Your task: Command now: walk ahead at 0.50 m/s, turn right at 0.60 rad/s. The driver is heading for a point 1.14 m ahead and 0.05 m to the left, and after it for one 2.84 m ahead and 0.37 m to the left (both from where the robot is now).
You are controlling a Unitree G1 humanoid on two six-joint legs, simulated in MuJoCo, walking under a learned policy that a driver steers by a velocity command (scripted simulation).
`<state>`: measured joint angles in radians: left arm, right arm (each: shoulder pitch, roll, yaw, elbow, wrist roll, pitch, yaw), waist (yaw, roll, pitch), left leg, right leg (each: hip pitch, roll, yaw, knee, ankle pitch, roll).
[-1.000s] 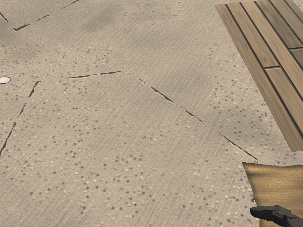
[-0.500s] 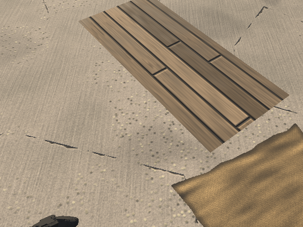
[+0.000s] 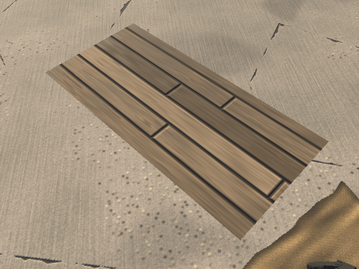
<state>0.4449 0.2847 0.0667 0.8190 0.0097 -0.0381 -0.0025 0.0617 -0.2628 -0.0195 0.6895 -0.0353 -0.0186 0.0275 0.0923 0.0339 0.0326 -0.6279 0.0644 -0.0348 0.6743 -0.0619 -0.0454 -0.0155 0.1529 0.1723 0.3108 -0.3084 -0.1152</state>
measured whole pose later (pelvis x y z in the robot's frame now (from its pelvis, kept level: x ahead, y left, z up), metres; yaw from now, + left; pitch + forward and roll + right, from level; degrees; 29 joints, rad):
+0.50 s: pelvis +0.26 +0.01 +0.00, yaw -10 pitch +2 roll +2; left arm 0.07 0.25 0.01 0.73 0.04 -0.02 -0.05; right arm 0.45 -0.25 -0.04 0.91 -0.01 -0.08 0.02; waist -0.08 -0.04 0.02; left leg 0.01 -0.03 0.09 0.25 -0.28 0.02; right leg -0.55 -0.05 -0.02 0.64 -0.12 -0.04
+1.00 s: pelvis +0.51 -0.06 +0.00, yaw -9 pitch +1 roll -2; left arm 0.45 0.22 0.03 0.98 0.01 -0.08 0.00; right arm 0.09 -0.24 -0.03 0.81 -0.03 -0.02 0.04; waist 0.06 0.04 0.03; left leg -0.60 0.09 0.05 0.66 -0.03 0.02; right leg 0.08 0.09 -0.06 0.17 -0.26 -0.07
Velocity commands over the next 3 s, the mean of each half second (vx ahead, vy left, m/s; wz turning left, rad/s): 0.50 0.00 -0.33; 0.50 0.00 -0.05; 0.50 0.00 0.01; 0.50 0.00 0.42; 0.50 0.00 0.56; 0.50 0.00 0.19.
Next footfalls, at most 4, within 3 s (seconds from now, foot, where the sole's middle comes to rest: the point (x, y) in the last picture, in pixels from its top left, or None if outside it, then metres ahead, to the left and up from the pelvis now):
0.08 left None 0.23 0.13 -0.78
0.58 right None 0.44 -0.12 -0.78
1.12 left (208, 193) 0.76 0.01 -0.78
1.64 right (262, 146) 1.02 -0.23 -0.78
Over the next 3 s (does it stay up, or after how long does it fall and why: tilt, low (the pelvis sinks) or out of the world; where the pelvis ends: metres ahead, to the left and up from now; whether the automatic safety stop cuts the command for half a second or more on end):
stays up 1.57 0.03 0.01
